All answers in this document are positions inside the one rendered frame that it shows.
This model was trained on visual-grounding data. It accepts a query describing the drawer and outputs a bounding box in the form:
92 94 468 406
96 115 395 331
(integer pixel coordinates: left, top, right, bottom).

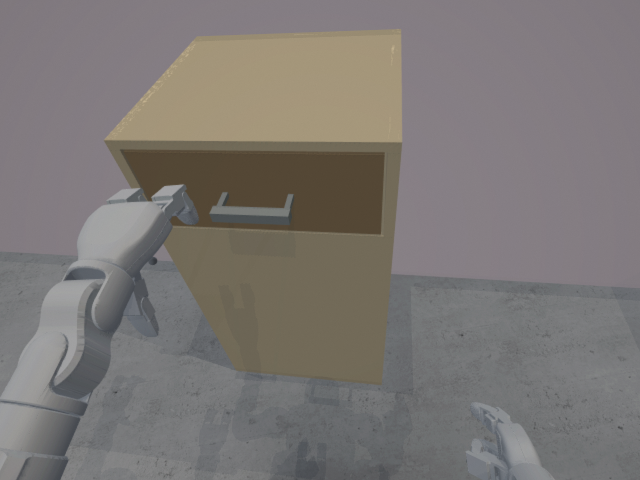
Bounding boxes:
124 149 385 234

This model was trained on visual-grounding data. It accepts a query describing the handle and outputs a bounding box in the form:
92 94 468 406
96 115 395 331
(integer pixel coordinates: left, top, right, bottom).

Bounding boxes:
209 192 294 225

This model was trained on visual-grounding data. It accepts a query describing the robot right hand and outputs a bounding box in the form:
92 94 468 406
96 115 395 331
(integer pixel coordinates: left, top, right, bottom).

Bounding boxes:
466 402 542 480

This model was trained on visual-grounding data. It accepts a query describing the cabinet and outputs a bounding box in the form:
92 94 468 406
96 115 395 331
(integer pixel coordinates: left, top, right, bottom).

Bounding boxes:
104 29 402 385

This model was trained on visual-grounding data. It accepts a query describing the robot left hand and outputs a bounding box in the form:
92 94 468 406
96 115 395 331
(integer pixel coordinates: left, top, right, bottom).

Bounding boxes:
77 184 199 337

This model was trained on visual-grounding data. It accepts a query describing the left robot forearm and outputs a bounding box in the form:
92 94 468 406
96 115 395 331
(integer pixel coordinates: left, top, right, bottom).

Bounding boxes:
0 259 135 480

